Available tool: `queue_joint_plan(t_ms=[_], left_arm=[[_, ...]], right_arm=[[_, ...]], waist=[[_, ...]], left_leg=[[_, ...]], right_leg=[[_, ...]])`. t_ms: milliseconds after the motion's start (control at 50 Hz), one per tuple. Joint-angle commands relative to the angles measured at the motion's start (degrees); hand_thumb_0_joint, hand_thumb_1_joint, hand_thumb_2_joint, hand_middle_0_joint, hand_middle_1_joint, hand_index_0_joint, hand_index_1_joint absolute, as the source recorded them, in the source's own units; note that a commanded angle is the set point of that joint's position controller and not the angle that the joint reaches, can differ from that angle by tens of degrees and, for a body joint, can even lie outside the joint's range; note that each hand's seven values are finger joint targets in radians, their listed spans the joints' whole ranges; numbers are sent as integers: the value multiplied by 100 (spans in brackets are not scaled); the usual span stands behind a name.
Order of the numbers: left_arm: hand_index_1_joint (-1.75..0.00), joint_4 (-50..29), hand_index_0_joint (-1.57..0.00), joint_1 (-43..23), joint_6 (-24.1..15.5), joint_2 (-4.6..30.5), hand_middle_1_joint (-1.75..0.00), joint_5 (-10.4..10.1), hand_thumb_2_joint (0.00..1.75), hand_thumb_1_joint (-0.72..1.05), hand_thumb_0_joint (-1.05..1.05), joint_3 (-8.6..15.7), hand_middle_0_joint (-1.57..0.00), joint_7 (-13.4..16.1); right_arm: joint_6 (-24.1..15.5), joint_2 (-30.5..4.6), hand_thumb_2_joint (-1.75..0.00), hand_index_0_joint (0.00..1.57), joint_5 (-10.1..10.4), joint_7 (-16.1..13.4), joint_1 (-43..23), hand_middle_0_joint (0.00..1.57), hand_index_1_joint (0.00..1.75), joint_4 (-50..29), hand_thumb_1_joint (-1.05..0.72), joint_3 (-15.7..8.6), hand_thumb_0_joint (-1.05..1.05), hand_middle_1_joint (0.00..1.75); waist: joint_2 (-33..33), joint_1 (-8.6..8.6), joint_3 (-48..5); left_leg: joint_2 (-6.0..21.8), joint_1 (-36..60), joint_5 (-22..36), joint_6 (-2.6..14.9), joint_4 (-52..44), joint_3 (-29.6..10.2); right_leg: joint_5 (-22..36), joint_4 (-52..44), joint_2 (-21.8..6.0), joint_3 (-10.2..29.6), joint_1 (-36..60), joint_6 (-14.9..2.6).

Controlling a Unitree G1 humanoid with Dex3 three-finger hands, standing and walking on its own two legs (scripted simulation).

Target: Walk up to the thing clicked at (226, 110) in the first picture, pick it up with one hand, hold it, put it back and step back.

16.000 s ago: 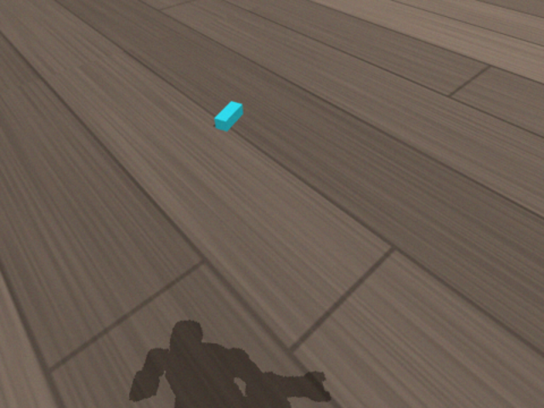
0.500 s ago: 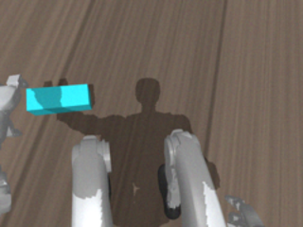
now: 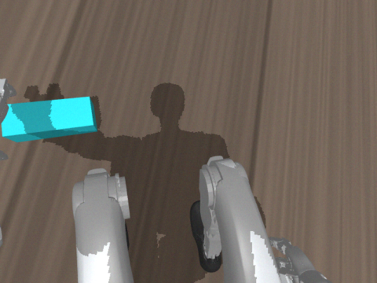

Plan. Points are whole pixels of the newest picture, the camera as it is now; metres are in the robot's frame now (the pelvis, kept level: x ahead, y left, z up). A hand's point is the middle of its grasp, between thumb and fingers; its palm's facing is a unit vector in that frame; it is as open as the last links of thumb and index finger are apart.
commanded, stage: rise first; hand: left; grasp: from above
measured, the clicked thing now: (53, 119) +0.48 +0.31 -0.30
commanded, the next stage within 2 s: approach in 1.90 s
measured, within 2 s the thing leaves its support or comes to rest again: neither
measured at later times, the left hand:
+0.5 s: hand (4, 127) +0.43 +0.36 -0.17, palm faces -0.44 -0.09 -0.89, open 14.3 cm
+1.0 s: hand (11, 125) +0.43 +0.35 -0.19, palm faces -0.43 -0.08 -0.90, open 14.3 cm
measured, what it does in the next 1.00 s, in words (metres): stands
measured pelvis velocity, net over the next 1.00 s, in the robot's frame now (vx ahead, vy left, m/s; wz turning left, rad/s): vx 0.00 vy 0.00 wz -0.03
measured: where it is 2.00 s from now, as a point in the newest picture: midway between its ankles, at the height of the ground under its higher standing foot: (164, 256)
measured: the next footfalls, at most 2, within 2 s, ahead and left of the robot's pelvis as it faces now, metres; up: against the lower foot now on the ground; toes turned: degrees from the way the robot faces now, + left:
none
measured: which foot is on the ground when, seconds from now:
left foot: down 0.00-1.00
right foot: down 0.00-1.00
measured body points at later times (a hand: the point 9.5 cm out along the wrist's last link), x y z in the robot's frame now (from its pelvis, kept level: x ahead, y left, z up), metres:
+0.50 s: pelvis +0.00 +0.00 -0.01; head +0.24 +0.08 +0.36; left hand +0.44 +0.36 -0.12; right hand +0.08 -0.28 -0.12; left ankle +0.08 +0.13 -0.30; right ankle +0.10 -0.13 -0.30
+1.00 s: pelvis +0.00 +0.00 -0.02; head +0.24 +0.09 +0.35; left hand +0.45 +0.35 -0.14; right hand +0.07 -0.27 -0.11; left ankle +0.08 +0.13 -0.30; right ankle +0.10 -0.13 -0.30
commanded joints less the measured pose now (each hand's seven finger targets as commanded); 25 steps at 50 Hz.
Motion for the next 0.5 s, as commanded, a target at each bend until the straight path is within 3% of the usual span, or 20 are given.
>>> queue_joint_plan(t_ms=[0, 60, 100, 120, 240, 360, 380, 420, 460, 480], left_arm=[[-102, -805, -5, -1435, 20, 1768, -102, -175, 102, -57, 0, 312, -6, 245], [-102, -779, -5, -1539, 37, 1732, -101, -146, 103, -58, 0, 229, -6, 247], [-102, -855, -5, -1448, 47, 1861, -102, -223, 102, -57, 0, 388, -6, 271], [-103, -794, -6, -1354, 66, 1805, -103, -206, 102, -57, 0, 333, -6, 267], [-103, -711, -6, -1480, 45, 1861, -103, -194, 102, -57, 0, 333, -6, 290], [-103, -702, -6, -1496, 47, 1884, -103, -199, 102, -57, 0, 375, -6, 341], [-102, -636, -3, -1483, 54, 1819, -98, -184, 110, -61, 0, 289, -6, 328], [-103, -643, -4, -1594, 46, 1805, -101, -180, 105, -60, 0, 274, -6, 336], [-103, -652, -5, -1581, 40, 1928, -102, -205, 104, -58, 0, 360, -6, 371], [-103, -566, -5, -1565, 34, 1862, -103, -182, 103, -58, 0, 287, -6, 373]], right_arm=[[-10, -1442, -90, 20, -11, -70, 1102, 20, 30, -102, -91, -424, 0, 30], [-1, -1426, -90, 20, -22, -61, 1118, 20, 30, -99, -91, -393, 0, 30], [6, -1448, -90, 20, -27, -55, 1147, 20, 30, -77, -91, -384, 0, 30], [-1, -1441, -90, 20, -29, -48, 1140, 20, 30, -83, -91, -384, 0, 30], [19, -1460, -90, 20, -46, -32, 1149, 20, 30, -88, -90, -349, 0, 30], [7, -1514, -90, 20, -56, -5, 1151, 20, 30, -85, -90, -332, 0, 30], [-4, -1495, -90, 20, -48, -3, 1150, 20, 30, -101, -91, -326, 0, 30], [-12, -1494, -90, 20, -74, 6, 1180, 20, 30, -80, -91, -294, 0, 30], [-15, -1509, -90, 20, -53, 2, 1161, 20, 30, -76, -91, -306, 0, 30], [-22, -1493, -90, 20, -83, 6, 1149, 20, 30, -83, -91, -289, 0, 30]], waist=[[1821, 89, -3897], [1758, -32, -3857], [1800, 72, -3942], [1856, 77, -3953], [1730, -39, -3839], [1866, -46, -3839], [1854, -74, -3784], [1784, -145, -3777], [1738, -92, -3827], [1790, -120, -3801]], left_leg=[[-3, 3314, 985, 264, -1454, 587], [-9, 3138, 972, 281, -1367, 591], [-6, 3273, 1198, 279, -1340, 594], [5, 3325, 1249, 264, -1342, 582], [-6, 3026, 1069, 288, -1246, 583], [7, 3189, 1105, 268, -1267, 535], [14, 3192, 1127, 267, -1232, 536], [-4, 3007, 1093, 289, -1181, 563], [-5, 2993, 1084, 292, -1149, 576], [0, 2949, 1028, 290, -1127, 581]], right_leg=[[1141, -1289, 103, -552, 1396, -466], [1199, -1316, 122, -556, 1460, -468], [1341, -1243, 104, -549, 1533, -442], [1386, -1231, 114, -550, 1505, -460], [1311, -1243, 134, -565, 1540, -455], [1306, -1147, 114, -605, 1429, -444], [1328, -1152, 126, -599, 1384, -459], [1351, -1198, 131, -588, 1515, -437], [1341, -1180, 132, -575, 1519, -441], [1320, -1195, 142, -573, 1523, -442]])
